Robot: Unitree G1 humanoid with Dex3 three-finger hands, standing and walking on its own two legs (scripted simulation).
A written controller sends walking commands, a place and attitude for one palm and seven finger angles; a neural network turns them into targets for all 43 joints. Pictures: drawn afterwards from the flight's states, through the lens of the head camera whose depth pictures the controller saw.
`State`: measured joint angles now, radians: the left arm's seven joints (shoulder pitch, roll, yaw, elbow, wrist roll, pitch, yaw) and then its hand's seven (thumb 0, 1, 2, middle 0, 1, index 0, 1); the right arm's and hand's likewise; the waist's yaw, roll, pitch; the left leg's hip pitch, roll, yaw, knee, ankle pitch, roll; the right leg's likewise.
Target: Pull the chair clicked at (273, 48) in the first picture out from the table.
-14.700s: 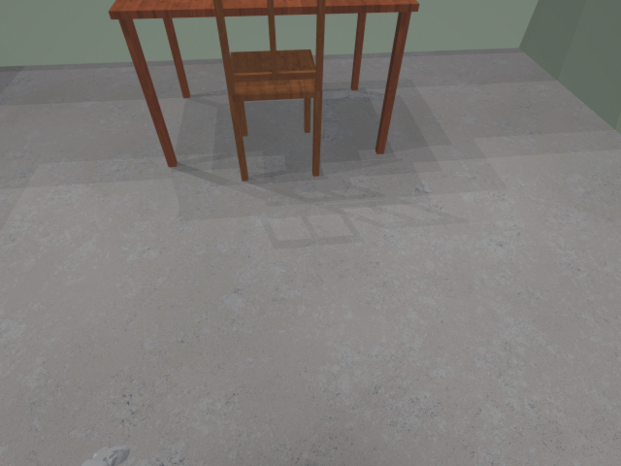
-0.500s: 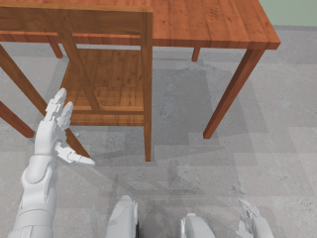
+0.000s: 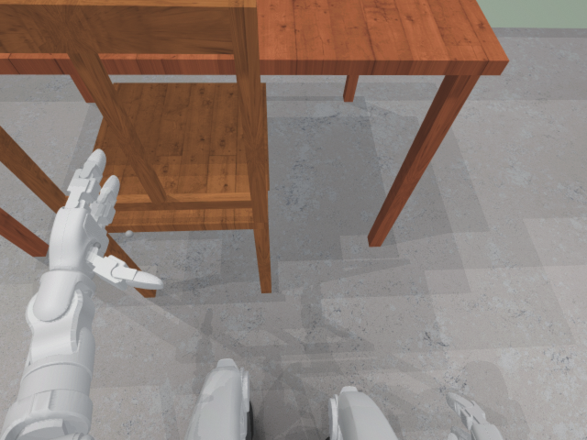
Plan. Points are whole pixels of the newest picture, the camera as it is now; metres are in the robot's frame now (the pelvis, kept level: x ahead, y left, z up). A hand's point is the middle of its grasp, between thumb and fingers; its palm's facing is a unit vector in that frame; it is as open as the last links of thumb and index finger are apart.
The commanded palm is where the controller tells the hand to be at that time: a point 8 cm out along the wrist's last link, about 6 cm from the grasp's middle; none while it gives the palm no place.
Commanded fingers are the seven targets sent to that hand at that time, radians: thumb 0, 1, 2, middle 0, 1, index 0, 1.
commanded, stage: aim the fingers beside a spindle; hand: left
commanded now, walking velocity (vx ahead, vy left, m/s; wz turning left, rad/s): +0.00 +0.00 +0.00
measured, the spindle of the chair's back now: (129, 141) +0.52 +0.26 +0.05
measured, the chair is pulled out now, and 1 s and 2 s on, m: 0.00 0.00 0.00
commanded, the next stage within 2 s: none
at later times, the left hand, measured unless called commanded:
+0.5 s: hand (126, 242) +0.36 +0.23 +0.03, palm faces +0.07 -1.00 -0.04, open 16.9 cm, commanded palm +0.34 +0.28 +0.03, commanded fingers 0.00 -0.50 0.30 -0.06 -0.08 -0.06 -0.08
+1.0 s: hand (119, 240) +0.36 +0.24 +0.04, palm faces +0.09 -0.99 -0.06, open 16.9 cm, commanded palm +0.34 +0.27 +0.03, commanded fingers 0.00 -0.50 0.30 -0.06 -0.08 -0.06 -0.08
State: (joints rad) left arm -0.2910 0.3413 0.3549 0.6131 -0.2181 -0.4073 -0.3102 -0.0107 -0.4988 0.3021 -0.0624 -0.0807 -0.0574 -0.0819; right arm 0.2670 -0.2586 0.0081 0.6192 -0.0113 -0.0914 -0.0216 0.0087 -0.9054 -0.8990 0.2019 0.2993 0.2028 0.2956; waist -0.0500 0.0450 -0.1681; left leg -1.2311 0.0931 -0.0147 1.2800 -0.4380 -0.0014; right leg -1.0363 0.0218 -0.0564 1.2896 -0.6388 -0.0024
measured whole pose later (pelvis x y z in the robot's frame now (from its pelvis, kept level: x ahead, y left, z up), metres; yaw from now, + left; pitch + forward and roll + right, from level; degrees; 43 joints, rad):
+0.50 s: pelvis +0.00 +0.00 +0.00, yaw +0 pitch +22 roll -4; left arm -0.26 0.32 0.36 0.58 -0.22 -0.42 -0.31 -0.01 -0.50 0.30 -0.06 -0.08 -0.06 -0.08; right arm 0.24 -0.26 0.01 0.60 -0.01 -0.10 -0.02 0.01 -0.91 -0.90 0.20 0.30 0.20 0.30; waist -0.05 0.04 -0.16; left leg -1.23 0.09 -0.02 1.29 -0.44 0.00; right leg -1.03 0.02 -0.06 1.29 -0.64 0.00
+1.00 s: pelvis +0.00 +0.00 +0.00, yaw +0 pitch +21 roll -4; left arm -0.26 0.34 0.34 0.59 -0.22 -0.43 -0.28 -0.01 -0.50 0.30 -0.06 -0.08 -0.06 -0.08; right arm 0.25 -0.25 0.01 0.61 -0.01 -0.09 -0.02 0.01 -0.91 -0.90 0.20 0.30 0.20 0.30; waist -0.04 0.05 -0.17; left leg -1.22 0.09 -0.02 1.28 -0.44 0.00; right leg -1.02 0.02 -0.06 1.28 -0.64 0.00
